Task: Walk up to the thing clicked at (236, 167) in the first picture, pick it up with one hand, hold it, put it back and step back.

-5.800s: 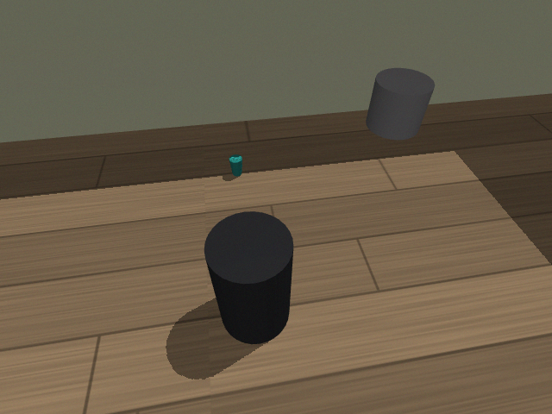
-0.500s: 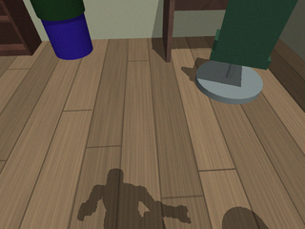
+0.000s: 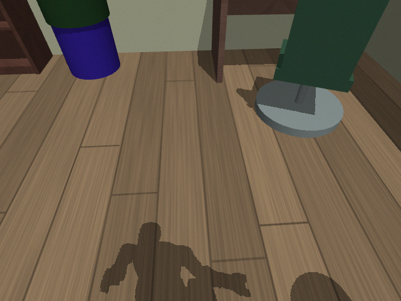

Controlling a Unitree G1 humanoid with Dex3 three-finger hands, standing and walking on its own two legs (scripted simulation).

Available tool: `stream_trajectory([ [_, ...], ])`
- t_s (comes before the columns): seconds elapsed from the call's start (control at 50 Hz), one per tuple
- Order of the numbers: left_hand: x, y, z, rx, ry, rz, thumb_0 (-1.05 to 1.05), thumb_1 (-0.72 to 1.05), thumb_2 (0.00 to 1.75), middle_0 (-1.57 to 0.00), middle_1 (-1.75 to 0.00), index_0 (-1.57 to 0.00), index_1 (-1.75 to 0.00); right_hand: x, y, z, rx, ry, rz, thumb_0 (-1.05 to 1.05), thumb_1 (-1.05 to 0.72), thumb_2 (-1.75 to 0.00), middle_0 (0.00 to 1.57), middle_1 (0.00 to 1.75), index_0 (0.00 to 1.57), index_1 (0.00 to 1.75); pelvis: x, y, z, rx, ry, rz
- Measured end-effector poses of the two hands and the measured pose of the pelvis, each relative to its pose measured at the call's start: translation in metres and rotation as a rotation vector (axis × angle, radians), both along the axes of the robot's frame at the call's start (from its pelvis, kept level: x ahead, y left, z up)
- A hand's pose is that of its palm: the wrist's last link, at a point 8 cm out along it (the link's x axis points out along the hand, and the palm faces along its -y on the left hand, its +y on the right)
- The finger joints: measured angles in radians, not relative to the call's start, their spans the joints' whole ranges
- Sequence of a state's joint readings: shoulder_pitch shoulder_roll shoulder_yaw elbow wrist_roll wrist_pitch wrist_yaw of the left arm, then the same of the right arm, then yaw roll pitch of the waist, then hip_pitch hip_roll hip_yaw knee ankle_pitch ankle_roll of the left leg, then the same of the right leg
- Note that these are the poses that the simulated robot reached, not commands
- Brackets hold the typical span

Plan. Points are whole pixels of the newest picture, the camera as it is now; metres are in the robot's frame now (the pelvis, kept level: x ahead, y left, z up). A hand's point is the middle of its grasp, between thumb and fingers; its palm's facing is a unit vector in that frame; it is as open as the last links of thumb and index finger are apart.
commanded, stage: stand
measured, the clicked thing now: out of the picture +0.18 -1.44 -0.73
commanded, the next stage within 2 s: walk up in 0.62 s
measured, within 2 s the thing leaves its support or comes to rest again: neither
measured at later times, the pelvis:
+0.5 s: pelvis +0.00 +0.00 +0.00, yaw +0 degrees
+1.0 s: pelvis +0.07 +0.05 -0.01, yaw -14 degrees
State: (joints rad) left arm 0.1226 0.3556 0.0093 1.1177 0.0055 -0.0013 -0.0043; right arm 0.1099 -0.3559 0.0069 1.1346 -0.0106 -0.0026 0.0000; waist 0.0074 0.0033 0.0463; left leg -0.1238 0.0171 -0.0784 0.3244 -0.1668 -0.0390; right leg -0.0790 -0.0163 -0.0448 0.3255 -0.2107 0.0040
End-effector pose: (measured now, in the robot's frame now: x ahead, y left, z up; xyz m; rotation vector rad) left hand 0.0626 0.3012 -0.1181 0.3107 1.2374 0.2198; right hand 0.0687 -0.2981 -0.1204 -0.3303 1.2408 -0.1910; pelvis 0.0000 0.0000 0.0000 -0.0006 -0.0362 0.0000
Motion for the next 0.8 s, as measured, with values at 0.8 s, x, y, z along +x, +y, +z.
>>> stream_trajectory([
  [0.8,-0.008,0.029,0.0,0.003,0.061,-0.042,0.01,0.9,0.9,-0.21,-0.3,-0.21,-0.3,0.026,-0.003,0.013,-0.029,-0.113,-0.04,0.01,-0.91,-0.9,0.2,0.3,0.2,0.3,0.022,0.024,-0.005,-0.01,0.012,-0.117],
])
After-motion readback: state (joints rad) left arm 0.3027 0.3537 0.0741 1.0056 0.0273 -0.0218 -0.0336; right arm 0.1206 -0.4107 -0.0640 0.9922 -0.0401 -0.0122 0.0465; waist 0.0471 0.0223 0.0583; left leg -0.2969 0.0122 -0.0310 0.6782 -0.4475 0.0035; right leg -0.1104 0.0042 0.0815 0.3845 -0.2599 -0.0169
